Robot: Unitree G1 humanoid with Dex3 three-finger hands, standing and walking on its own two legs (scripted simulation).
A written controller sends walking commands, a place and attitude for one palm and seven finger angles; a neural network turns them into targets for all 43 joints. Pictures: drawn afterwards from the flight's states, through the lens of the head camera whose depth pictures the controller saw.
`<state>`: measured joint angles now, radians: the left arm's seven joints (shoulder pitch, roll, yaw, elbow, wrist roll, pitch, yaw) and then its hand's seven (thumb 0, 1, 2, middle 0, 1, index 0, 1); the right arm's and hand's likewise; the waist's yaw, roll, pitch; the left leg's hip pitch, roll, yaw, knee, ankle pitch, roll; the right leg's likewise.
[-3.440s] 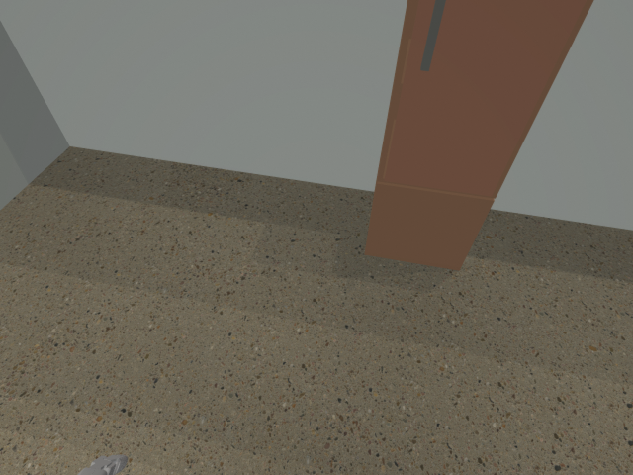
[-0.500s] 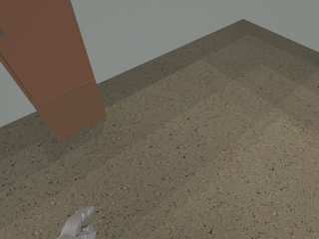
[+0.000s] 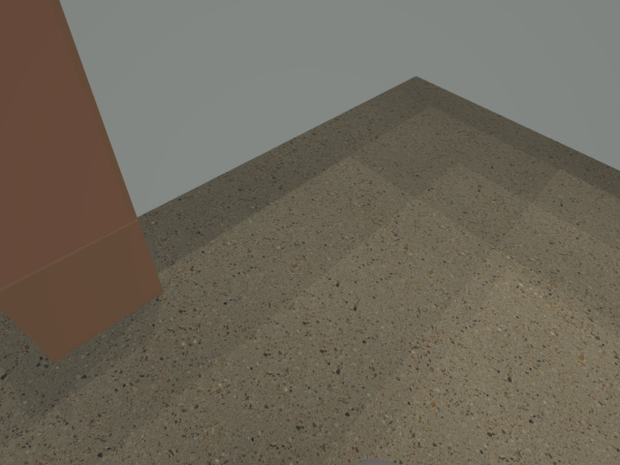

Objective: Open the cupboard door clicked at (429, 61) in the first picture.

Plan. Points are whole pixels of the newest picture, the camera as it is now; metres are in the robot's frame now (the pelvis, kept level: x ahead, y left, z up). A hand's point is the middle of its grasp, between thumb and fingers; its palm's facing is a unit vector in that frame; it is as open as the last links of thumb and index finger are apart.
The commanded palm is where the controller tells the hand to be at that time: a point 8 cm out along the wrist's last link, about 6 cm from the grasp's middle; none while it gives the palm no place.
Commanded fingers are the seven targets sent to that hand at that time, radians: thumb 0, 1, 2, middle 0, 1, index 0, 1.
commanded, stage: walk to a spot facing it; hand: left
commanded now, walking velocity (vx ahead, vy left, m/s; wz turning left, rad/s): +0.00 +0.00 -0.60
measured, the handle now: out of the picture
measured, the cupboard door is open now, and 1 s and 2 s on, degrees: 0 0 0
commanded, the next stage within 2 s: turn to face it in 0.16 s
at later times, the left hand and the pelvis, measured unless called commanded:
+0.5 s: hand (251, 371) +0.30 +0.11 -0.17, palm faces -0.17 -0.97 -0.19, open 7.4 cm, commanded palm none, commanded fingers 0.00 0.90 0.90 -0.20 -0.30 -0.20 -0.30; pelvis +0.15 -0.03 -0.02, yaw -7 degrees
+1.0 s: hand (167, 399) +0.24 +0.23 -0.17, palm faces +0.16 -0.95 -0.26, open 7.4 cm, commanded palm none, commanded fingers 0.00 0.90 0.90 -0.20 -0.30 -0.20 -0.30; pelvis +0.18 +0.01 +0.00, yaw +8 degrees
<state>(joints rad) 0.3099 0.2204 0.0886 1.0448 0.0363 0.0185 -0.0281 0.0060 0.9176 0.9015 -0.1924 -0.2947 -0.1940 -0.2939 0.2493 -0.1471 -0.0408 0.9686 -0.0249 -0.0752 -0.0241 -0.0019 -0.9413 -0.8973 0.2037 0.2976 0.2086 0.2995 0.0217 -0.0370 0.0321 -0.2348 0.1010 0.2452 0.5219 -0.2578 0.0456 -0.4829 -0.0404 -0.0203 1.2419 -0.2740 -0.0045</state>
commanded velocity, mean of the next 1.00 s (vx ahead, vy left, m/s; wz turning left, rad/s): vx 0.00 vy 0.00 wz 0.32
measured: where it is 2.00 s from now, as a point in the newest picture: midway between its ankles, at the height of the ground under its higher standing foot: outside the picture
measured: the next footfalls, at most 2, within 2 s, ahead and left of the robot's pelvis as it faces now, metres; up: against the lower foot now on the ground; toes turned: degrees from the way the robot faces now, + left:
right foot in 0.36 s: +0.21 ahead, -0.15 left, +0.00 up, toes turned -18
left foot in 0.70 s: +0.23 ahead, +0.09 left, +0.00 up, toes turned +8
